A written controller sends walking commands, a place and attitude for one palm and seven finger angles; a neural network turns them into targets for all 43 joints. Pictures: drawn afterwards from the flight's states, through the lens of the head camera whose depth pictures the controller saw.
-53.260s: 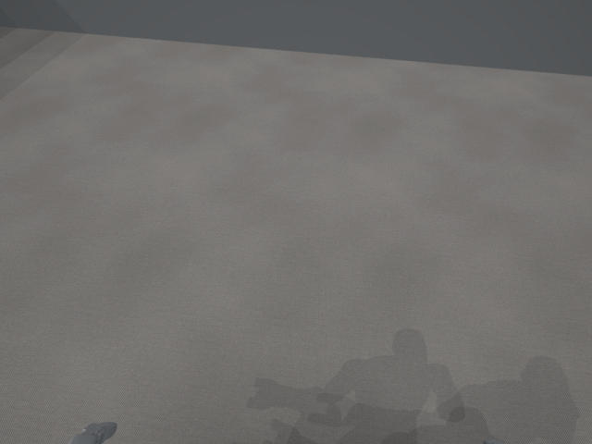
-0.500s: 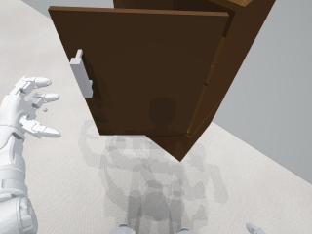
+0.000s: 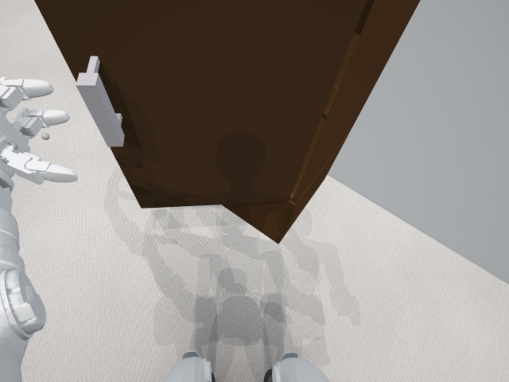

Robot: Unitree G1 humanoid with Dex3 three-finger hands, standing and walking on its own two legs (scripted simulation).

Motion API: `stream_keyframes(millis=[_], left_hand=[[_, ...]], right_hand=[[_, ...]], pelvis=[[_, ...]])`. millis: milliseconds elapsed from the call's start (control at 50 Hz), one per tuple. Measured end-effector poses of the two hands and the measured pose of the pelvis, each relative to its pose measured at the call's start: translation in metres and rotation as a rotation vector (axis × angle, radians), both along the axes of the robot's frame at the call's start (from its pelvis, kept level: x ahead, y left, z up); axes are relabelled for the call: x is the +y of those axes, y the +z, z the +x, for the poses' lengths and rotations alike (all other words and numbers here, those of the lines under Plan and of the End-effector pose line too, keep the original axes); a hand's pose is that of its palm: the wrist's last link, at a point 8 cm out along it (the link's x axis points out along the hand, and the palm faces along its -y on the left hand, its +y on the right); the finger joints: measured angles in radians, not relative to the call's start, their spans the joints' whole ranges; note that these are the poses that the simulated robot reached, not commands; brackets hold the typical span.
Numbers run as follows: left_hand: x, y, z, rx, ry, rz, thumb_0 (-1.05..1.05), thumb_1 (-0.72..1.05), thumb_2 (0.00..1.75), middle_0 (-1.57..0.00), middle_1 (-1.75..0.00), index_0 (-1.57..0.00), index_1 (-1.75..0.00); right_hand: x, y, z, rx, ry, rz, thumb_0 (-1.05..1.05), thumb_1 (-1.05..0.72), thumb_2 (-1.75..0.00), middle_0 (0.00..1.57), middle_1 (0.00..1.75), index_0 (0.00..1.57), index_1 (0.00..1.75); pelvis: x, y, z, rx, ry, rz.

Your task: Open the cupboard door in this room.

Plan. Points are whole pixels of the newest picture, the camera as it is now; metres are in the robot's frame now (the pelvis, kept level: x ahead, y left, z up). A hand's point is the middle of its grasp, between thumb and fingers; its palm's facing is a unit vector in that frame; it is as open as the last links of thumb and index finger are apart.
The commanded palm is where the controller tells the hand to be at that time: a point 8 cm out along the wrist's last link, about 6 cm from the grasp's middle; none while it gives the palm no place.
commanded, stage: move the hooked fingers beside the handle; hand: left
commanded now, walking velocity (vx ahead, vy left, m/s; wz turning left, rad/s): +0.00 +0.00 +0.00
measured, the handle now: (105, 103) +0.53 +0.22 +0.08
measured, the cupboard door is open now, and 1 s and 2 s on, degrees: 41 41 41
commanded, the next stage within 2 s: slide the fingers in behind the handle in 0.98 s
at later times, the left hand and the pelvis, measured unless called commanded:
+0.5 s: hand (52, 124) +0.48 +0.29 +0.08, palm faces +0.06 -1.00 +0.00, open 14.0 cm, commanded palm +0.46 +0.33 +0.08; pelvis +0.01 +0.00 -0.01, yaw -1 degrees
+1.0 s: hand (51, 131) +0.47 +0.28 +0.09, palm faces +0.06 -1.00 -0.01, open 14.0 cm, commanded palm +0.45 +0.33 +0.08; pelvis +0.00 +0.00 +0.00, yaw +0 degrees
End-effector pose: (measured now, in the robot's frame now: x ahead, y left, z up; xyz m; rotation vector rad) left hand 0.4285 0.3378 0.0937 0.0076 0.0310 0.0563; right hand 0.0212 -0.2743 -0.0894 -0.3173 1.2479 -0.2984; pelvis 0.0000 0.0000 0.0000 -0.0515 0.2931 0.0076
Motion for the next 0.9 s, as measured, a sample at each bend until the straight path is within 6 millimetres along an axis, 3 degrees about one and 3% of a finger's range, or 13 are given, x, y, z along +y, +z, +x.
stream_keyframes(millis=[180, 380, 700, 900], left_hand=[[0.003, 0.000, 0.017, 0.006, 0.001, 0.000, -0.01, -0.50, 0.30, -0.30, -1.20, -0.30, -1.20], [0.001, -0.008, 0.032, 0.019, -0.011, 0.000, -0.01, -0.50, 0.30, -0.30, -1.20, -0.30, -1.20], [0.007, -0.005, 0.019, 0.009, -0.003, -0.005, -0.01, -0.50, 0.30, -0.30, -1.20, -0.30, -1.20], [-0.003, -0.005, 0.015, -0.006, -0.005, -0.007, -0.01, -0.50, 0.30, -0.30, -1.20, -0.30, -1.20]], right_hand=[[0.000, -0.001, -0.015, 0.064, -0.024, -0.005, 0.00, -0.90, -0.90, 0.21, 0.30, 0.21, 0.30], [0.002, -0.001, -0.018, 0.091, -0.037, -0.007, 0.00, -0.90, -0.90, 0.21, 0.30, 0.21, 0.30], [0.006, -0.002, 0.001, 0.060, -0.023, 0.017, 0.00, -0.90, -0.90, 0.21, 0.30, 0.21, 0.30], [0.004, -0.003, 0.016, 0.016, 0.006, 0.014, 0.00, -0.90, -0.90, 0.21, 0.30, 0.21, 0.30]], pelvis=[[0.001, -0.003, 0.002, 0.025, -0.003, -0.006], [0.002, -0.006, 0.004, 0.053, -0.010, -0.011], [0.002, -0.003, 0.011, 0.034, -0.007, -0.013], [0.001, -0.004, 0.007, 0.025, 0.001, -0.011]])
